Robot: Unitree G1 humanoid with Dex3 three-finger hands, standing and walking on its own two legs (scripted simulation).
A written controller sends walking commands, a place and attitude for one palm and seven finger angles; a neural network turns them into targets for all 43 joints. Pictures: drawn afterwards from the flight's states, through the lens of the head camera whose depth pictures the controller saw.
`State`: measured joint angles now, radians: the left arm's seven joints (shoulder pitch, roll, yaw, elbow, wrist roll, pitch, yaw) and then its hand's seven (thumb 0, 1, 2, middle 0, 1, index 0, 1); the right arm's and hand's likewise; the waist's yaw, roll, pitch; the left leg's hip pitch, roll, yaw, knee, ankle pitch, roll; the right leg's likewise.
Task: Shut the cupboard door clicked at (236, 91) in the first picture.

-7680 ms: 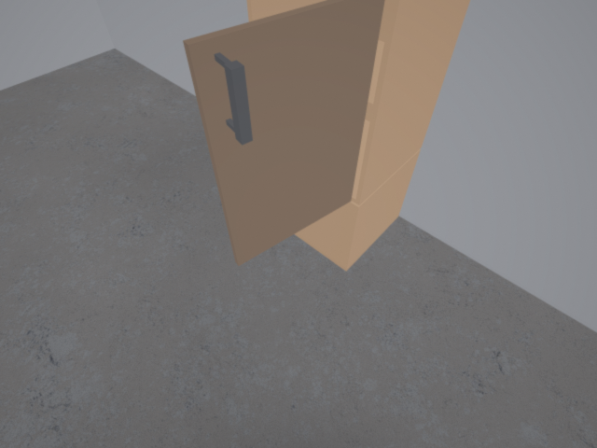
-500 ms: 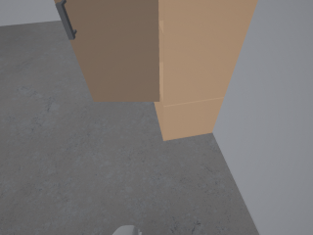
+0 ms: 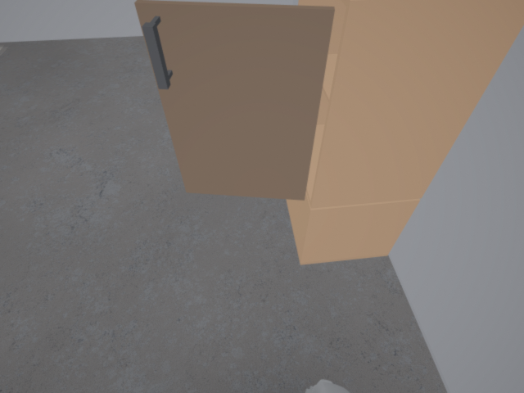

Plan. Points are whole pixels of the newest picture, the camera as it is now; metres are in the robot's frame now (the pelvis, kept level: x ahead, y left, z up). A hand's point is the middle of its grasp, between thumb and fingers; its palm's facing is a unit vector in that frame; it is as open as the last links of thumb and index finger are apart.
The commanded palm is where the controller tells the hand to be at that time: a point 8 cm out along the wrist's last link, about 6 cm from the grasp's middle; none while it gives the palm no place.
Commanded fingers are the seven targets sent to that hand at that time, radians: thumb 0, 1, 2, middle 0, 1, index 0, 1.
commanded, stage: take the last steps up to it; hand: left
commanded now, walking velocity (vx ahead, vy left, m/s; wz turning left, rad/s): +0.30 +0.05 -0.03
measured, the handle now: (160, 53) +0.74 +0.28 +0.15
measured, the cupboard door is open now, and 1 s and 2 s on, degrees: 78 78 78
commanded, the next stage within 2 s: come to a stop and stand still in 0.48 s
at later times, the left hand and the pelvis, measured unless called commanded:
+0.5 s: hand (166, 389) +0.16 +0.18 -0.17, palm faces +0.10 -0.98 -0.17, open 7.3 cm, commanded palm none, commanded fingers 0.00 0.90 0.90 -0.20 -0.30 -0.20 -0.30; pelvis +0.18 +0.01 +0.00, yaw +1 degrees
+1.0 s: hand (175, 287) +0.35 +0.22 -0.17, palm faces -0.01 -0.96 -0.26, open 7.4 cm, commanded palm none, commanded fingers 0.00 0.90 0.90 -0.20 -0.30 -0.20 -0.30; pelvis +0.27 +0.02 -0.01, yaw -1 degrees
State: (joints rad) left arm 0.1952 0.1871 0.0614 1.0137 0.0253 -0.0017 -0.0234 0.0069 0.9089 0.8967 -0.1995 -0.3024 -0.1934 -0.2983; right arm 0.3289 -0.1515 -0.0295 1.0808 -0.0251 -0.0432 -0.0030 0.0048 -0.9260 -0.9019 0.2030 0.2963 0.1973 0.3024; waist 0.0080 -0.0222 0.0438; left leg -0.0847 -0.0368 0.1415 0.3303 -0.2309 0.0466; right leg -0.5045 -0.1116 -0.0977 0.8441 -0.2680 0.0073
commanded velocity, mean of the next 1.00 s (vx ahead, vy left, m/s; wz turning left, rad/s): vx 0.04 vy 0.01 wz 0.00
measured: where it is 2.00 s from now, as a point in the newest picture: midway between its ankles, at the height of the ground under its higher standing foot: (259, 392)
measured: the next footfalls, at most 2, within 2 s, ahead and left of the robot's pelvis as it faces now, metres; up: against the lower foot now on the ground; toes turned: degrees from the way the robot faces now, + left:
right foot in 0.14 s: +0.17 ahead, -0.11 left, +0.00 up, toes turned -7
left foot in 0.56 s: +0.33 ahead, +0.15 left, +0.00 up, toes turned +6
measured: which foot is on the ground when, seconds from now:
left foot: down 0.00-0.14, up 0.16-0.54, down 0.56-0.94, up 0.96-1.00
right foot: up 0.00-0.12, down 0.14-0.56, up 0.58-0.90, down 0.92-1.00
